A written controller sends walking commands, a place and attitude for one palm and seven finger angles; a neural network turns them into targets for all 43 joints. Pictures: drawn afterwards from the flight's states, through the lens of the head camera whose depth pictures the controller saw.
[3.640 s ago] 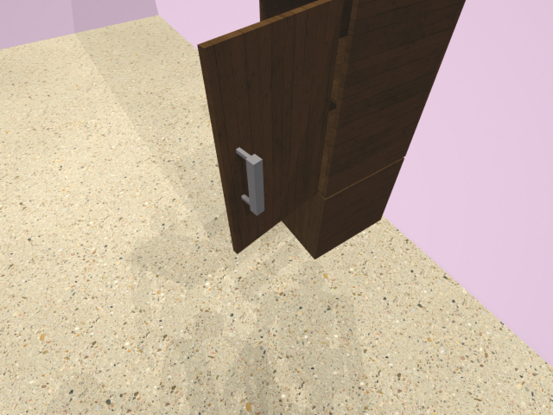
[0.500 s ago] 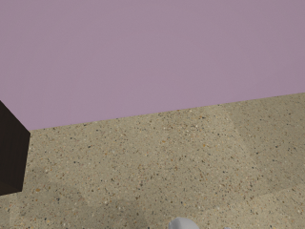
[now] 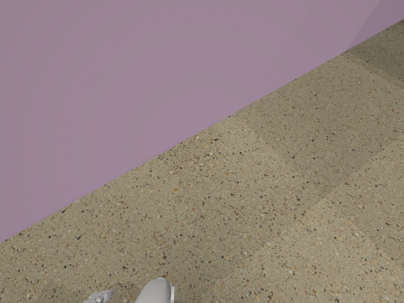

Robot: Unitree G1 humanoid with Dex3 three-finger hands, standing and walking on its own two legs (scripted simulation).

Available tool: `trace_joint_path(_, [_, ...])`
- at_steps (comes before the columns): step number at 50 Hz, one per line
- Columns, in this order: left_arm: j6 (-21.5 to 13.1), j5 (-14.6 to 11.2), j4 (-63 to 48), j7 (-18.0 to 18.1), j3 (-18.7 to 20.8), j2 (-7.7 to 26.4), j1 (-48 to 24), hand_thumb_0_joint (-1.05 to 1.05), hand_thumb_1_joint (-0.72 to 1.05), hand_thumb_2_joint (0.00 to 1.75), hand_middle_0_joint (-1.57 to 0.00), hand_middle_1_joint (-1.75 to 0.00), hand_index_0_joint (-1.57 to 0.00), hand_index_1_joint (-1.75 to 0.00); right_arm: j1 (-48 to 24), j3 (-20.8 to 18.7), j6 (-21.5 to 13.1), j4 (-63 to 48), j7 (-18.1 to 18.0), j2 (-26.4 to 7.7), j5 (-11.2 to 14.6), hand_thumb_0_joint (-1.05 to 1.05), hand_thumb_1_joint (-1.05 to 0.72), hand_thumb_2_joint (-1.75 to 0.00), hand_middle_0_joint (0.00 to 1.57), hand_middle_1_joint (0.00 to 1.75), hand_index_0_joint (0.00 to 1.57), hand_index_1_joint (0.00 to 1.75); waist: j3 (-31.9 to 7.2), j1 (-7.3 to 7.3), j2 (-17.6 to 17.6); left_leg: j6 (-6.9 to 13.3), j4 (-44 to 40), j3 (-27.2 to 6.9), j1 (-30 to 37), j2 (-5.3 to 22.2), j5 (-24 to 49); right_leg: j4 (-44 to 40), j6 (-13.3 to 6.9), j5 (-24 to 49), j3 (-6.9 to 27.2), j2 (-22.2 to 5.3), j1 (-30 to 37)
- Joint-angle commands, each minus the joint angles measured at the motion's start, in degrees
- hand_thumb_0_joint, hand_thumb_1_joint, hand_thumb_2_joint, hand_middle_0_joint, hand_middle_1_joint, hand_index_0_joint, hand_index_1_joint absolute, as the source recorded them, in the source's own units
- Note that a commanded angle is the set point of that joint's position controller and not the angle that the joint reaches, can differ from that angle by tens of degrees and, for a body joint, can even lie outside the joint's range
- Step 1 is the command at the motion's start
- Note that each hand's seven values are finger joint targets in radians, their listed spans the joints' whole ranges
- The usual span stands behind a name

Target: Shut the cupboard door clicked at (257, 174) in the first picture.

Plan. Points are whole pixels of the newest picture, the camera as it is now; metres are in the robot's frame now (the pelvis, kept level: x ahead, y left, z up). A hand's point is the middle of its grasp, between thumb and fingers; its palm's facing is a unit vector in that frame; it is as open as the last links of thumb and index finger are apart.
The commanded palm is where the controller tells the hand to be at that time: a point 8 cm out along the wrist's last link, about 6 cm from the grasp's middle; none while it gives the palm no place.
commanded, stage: walk around to get in front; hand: left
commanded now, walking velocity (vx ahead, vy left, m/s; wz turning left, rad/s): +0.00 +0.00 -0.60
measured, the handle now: out of the picture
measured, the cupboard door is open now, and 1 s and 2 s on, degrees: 100 100 100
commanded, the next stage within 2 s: walk to a spot facing it in 1.84 s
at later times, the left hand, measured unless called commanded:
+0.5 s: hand (112, 295) +0.15 +0.22 -0.17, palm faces -0.24 -0.95 -0.22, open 7.4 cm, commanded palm none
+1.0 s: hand (170, 272) +0.20 +0.09 -0.16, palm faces -0.49 -0.85 -0.19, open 7.4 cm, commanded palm none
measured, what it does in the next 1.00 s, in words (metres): walks ahead, turning right: left foot, then right foot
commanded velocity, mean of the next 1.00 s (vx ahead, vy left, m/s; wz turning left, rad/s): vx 0.15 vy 0.00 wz -0.57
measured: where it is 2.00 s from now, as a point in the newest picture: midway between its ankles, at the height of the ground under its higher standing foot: (283, 249)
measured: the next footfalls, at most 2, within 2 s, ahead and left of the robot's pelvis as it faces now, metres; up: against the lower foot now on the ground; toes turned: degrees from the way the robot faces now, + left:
left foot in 0.26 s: +0.07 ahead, +0.15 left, +0.00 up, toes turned -8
right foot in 0.64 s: +0.01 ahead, -0.12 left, +0.00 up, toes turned -28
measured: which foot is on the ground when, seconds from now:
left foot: up 0.00-0.24, down 0.26-0.64, up 0.66-1.00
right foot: down 0.00-0.24, up 0.26-0.62, down 0.64-1.00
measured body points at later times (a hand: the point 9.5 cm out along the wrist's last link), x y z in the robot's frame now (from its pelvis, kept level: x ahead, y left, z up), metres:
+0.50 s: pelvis +0.02 +0.03 +0.00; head +0.08 +0.03 +0.45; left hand +0.16 +0.27 -0.15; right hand +0.03 -0.23 -0.13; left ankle +0.03 +0.15 -0.74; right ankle -0.06 -0.10 -0.66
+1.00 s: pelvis +0.09 -0.06 +0.00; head +0.12 -0.08 +0.45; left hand +0.22 +0.14 -0.15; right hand +0.05 -0.33 -0.13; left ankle +0.24 +0.03 -0.69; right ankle -0.02 -0.10 -0.74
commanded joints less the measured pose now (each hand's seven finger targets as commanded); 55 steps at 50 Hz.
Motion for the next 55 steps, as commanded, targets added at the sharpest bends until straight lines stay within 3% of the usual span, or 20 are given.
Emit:
trace_joint_path(1, [-0.95,0.19,-3.56,0.88,3.23,11.78,3.66,0.0,0.9,0.9,-0.2,-0.3,-0.2,-0.3,-0.84,-1.3,-1.51,-4.82,-0.31,-4.37,0.36,0.0,-0.9,-0.9,0.2,0.3,0.2,0.3,-8.64,2.25,-7.14,-0.43,-4.15,-0.52,-2.38,-0.93,-1.18,-7.32,-6.98,23.07,16.26,-14.59,9.55])
trace_joint_path(7, [-0.5,0.5,-3.62,0.93,3.9,12.7,3.49,0.0,0.9,0.9,-0.2,-0.3,-0.2,-0.3,-2.27,-1.16,-2.48,-6.06,-0.63,-3.89,1.05,0.0,-0.9,-0.9,0.2,0.3,0.2,0.3,-8.95,2.46,-8.83,0.91,-17.11,-0.36,4.61,-3.52,-3.46,-4.65,-7.42,27.13,21.47,-14.06,6.94])
trace_joint_path(10, [-0.17,0.09,-3.9,1.11,3.85,11.93,0.82,0.0,0.9,0.9,-0.2,-0.3,-0.2,-0.3,3.24,-1.15,-3.2,-4.38,-1.12,-4.37,1.25,0.0,-0.9,-0.9,0.2,0.3,0.2,0.3,-11.16,-0.3,-6.95,1.69,-32.2,-0.42,16.39,-3.72,5.44,-0.28,-3.61,24.6,21.79,-11.39,1.81])
trace_joint_path(11, [0.02,-0.32,-4.39,1.02,3.46,10.36,-0.09,0.0,0.9,0.9,-0.2,-0.3,-0.2,-0.3,5.97,-1.41,-3.7,-3.58,-1.34,-6.16,1.03,0.0,-0.9,-0.9,0.2,0.3,0.2,0.3,-11.92,-1.88,-2.79,2.84,-39.19,-2.86,24.74,0.34,9.49,3.0,-0.76,15.83,18.5,-7.53,-5.06])
trace_joint_path(12, [0.21,-0.9,-5.25,0.53,2.86,6.79,1.9,0.0,0.9,0.9,-0.2,-0.3,-0.2,-0.3,6.64,-2.16,-4.3,-3.99,-1.46,-11.4,0.01,0.0,-0.9,-0.9,0.2,0.3,0.2,0.3,-12.71,-1.36,12.26,7.57,-44.76,-17.34,31.59,14.42,13.28,12.63,2.96,-5.2,9.99,1.0,-15.47])
trace_joint_path(13, [0.06,-0.33,-5.89,0.13,2.63,7.29,1.07,0.0,0.9,0.9,-0.2,-0.3,-0.2,-0.3,7.3,-2.53,-3.81,-4.95,-1.54,-13.41,-0.1,0.0,-0.9,-0.9,0.2,0.3,0.2,0.3,-11.17,-1.56,16.6,13.01,-44.97,-22.72,28.76,23.72,22.3,26.16,5.27,-21.99,2.55,0.69,-17.48])
trace_joint_path(14, [0.43,0.33,-5.96,-0.25,3.21,8.71,1.03,0.0,0.9,0.9,-0.2,-0.3,-0.2,-0.3,6.0,-1.92,-3.51,-5.99,-1.64,-12.47,-0.81,0.0,-0.9,-0.9,0.2,0.3,0.2,0.3,-8.9,-0.99,10.44,15.6,-44.95,-20.37,22.2,23.96,22.68,34.86,5.72,-21.08,3.11,-1.53,-16.22])
trace_joint_path(16, [1.11,0.94,-3.67,-0.94,4.14,8.76,2.74,0.0,0.9,0.9,-0.2,-0.3,-0.2,-0.3,1.37,-0.64,-3.98,-6.82,-2.04,-8.57,-0.92,0.0,-0.9,-0.9,0.2,0.3,0.2,0.3,-6.77,2.0,11.35,12.44,-43.59,-10.71,19.77,16.8,28.87,41.37,7.03,-14.93,2.33,-2.7,-17.17])
trace_joint_path(18, [1.46,0.65,-3.36,-1.58,3.73,7.58,3.48,0.0,0.9,0.9,-0.2,-0.3,-0.2,-0.3,0.68,-0.29,-4.07,-7.47,-1.97,-7.74,-0.71,0.0,-0.9,-0.9,0.2,0.3,0.2,0.3,-7.05,2.47,9.75,10.97,-41.74,-2.52,21.64,13.46,32.27,42.29,7.69,-11.33,-0.03,-3.84,-17.74])
trace_joint_path(26, [0.93,0.24,-5.36,-2.28,1.84,4.72,-3.41,0.0,0.9,0.9,-0.2,-0.3,-0.2,-0.3,8.62,-2.16,-3.68,-3.53,-0.92,-10.3,-0.79,0.0,-0.9,-0.9,0.2,0.3,0.2,0.3,-9.12,-2.0,12.96,11.25,-35.63,5.41,28.55,13.88,40.88,18.5,7.02,-12.47,-7.67,-4.11,-11.51])
trace_joint_path(28, [0.57,0.21,-5.02,-2.27,1.79,5.15,-1.99,0.0,0.9,0.9,-0.2,-0.3,-0.2,-0.3,8.34,-2.63,-3.41,-3.55,-0.43,-11.17,-0.81,0.0,-0.9,-0.9,0.2,0.3,0.2,0.3,-9.8,-1.68,13.82,10.34,-33.65,6.46,27.84,14.56,36.78,11.89,6.02,-11.35,-9.45,-3.17,-7.25])
trace_joint_path(30, [0.34,0.39,-3.13,-2.39,2.39,6.7,3.04,0.0,0.9,0.9,-0.2,-0.3,-0.2,-0.3,6.07,-2.7,-3.13,-3.88,-0.15,-11.41,-0.59,0.0,-0.9,-0.9,0.2,0.3,0.2,0.3,-10.68,1.76,10.21,7.31,-28.5,8.57,18.8,13.62,17.9,0.72,4.49,-3.79,-10.31,-2.64,5.28])
trace_joint_path(31, [-0.19,0.87,-1.29,-2.03,3.44,11.02,9.14,0.0,0.9,0.9,-0.2,-0.3,-0.2,-0.3,4.69,-2.33,-3.2,-4.71,0.38,-9.31,0.08,0.0,-0.9,-0.9,0.2,0.3,0.2,0.3,-12.28,5.5,-1.02,4.5,-18.37,12.03,7.6,9.95,4.95,-5.9,1.91,-4.12,-2.09,-8.32,17.83])
trace_joint_path(32, [-0.73,1.11,0.4,-1.03,5.1,18.77,14.18,0.0,0.9,0.9,-0.2,-0.3,-0.2,-0.3,-0.74,-0.71,-3.29,-8.23,0.9,-3.96,0.45,0.0,-0.9,-0.9,0.2,0.3,0.2,0.3,-10.04,9.35,-23.81,1.09,-1.23,13.87,-11.17,-0.01,-20.99,-11.79,-5.05,-0.29,24.59,-24.05,24.15])
trace_joint_path(33, [-0.67,0.0,0.57,0.03,4.98,19.38,16.27,0.0,0.9,0.9,-0.2,-0.3,-0.2,-0.3,-3.64,-0.61,-2.79,-9.73,0.62,-6.84,-0.06,0.0,-0.9,-0.9,0.2,0.3,0.2,0.3,-9.88,10.24,-19.71,1.55,5.37,3.89,-14.45,1.05,-19.29,-13.83,-8.89,-1.1,28.82,-27.74,21.31])
trace_joint_path(35, [-1.35,0.04,-1.07,0.66,4.32,14.93,9.08,0.0,0.9,0.9,-0.2,-0.3,-0.2,-0.3,-4.34,-1.2,-3.24,-8.17,1.08,-6.65,-0.01,0.0,-0.9,-0.9,0.2,0.3,0.2,0.3,-4.87,6.52,-14.65,1.6,7.47,0.7,-15.44,3.5,-7.99,-15.08,-8.6,-11.35,24.52,-22.19,14.99])
trace_joint_path(39, [-3.51,0.06,-1.12,0.32,2.9,11.2,6.56,0.0,0.9,0.9,-0.2,-0.3,-0.2,-0.3,-1.25,-1.51,-3.45,-5.19,1.98,-4.98,-0.58,0.0,-0.9,-0.9,0.2,0.3,0.2,0.3,-4.79,2.3,-7.32,0.01,1.18,1.66,-8.03,2.18,1.89,-13.03,-6.59,7.27,13.14,-16.05,9.87])
trace_joint_path(48, [-4.8,0.4,1.76,0.04,2.54,10.4,11.56,0.0,0.9,0.9,-0.2,-0.3,-0.2,-0.3,-7.79,-1.33,-5.19,-7.74,2.25,-3.84,-0.08,0.0,-0.9,-0.9,0.2,0.3,0.2,0.3,-2.92,3.74,-7.58,0.0,-11.96,1.55,-10.14,0.19,5.93,-13.19,-7.74,10.94,16.03,-15.32,15.31])
trace_joint_path(52, [-4.47,0.54,1.84,0.19,2.86,11.22,10.21,0.0,0.9,0.9,-0.2,-0.3,-0.2,-0.3,-7.99,-1.09,-6.13,-8.29,2.2,-3.4,0.21,0.0,-0.9,-0.9,0.2,0.3,0.2,0.3,-1.69,2.9,-8.12,1.49,-21.19,2.75,0.32,-2.02,4.69,-10.7,-7.04,14.1,16.42,-15.3,9.85])
trace_joint_path(55, [-4.57,0.03,1.21,0.14,3.2,10.03,5.99,0.0,0.9,0.9,-0.2,-0.3,-0.2,-0.3,8.53,-2.14,-7.27,-2.77,0.74,-7.11,-0.17,0.0,-0.9,-0.9,0.2,0.3,0.2,0.3,-8.07,-4.92,-2.14,2.84,-33.52,3.27,27.26,-2.95,9.49,4.88,-2.99,18.23,11.45,-9.29,-0.63])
